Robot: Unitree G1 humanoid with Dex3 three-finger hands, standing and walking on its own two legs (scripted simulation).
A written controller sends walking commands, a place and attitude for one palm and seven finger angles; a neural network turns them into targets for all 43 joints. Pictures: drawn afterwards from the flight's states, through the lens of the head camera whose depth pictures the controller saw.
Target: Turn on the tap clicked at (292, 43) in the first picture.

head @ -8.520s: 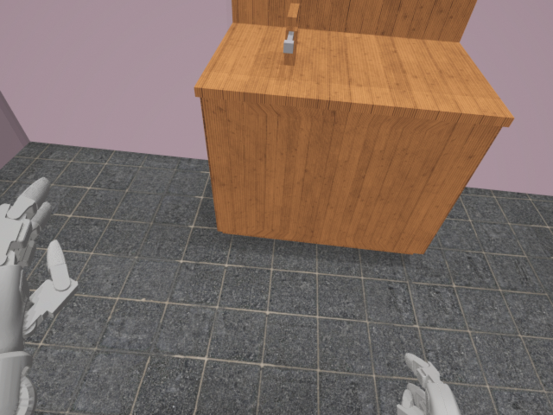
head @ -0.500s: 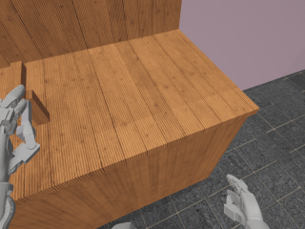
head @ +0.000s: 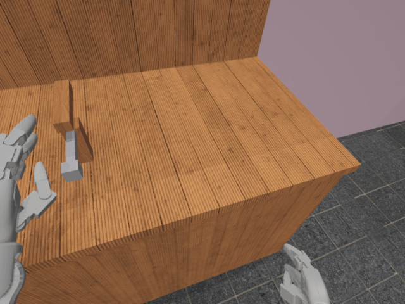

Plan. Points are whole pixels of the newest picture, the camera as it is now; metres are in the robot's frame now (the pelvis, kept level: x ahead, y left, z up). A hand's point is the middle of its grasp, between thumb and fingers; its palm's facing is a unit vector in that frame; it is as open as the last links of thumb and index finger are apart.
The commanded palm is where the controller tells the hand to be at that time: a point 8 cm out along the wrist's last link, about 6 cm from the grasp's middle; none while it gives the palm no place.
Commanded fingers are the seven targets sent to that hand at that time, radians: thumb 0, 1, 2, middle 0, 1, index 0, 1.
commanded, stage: look again from close up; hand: left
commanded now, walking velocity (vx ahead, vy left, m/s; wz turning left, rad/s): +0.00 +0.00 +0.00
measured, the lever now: (72, 171) +0.30 +0.28 +0.10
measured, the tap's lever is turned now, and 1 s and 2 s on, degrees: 0 0 0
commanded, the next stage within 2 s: come to a stop and stand still in 0.36 s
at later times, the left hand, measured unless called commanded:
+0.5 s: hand (74, 186) +0.24 +0.23 +0.16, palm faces +0.36 -0.84 -0.39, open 7.4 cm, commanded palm +0.18 +0.26 +0.18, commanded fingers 0.00 0.90 0.90 -0.20 -0.30 -0.20 -0.30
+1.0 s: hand (64, 156) +0.26 +0.24 +0.20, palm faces +0.43 -0.81 -0.41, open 7.4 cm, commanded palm +0.18 +0.25 +0.18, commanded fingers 0.00 0.90 0.90 -0.20 -0.30 -0.20 -0.30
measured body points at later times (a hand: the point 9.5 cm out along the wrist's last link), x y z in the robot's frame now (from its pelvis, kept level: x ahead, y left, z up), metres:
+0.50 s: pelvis +0.02 -0.02 +0.00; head +0.04 +0.00 +0.45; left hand +0.21 +0.27 +0.18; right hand +0.20 -0.24 -0.07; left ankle +0.08 +0.07 -0.74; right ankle +0.01 -0.18 -0.74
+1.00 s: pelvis +0.03 -0.03 +0.00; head +0.05 -0.01 +0.45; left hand +0.23 +0.28 +0.22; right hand +0.20 -0.25 -0.07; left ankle +0.08 +0.07 -0.74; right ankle +0.01 -0.18 -0.74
